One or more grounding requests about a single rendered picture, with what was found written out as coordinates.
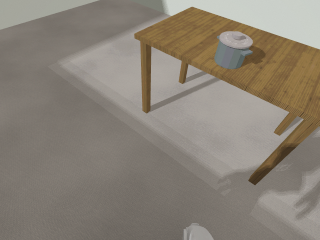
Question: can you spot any knob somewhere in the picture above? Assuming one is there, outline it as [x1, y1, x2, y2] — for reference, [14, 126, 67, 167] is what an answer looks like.
[232, 31, 243, 40]

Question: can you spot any table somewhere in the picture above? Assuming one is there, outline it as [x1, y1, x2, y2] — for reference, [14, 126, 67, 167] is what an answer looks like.
[134, 7, 320, 185]

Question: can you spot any right robot thigh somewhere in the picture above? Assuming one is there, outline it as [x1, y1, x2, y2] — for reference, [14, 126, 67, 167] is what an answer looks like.
[182, 225, 214, 240]

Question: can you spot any pot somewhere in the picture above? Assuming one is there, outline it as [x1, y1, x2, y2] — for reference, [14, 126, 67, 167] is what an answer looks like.
[214, 35, 253, 69]

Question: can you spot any lid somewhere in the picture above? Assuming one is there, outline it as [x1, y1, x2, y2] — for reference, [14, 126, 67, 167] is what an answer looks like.
[219, 31, 253, 49]

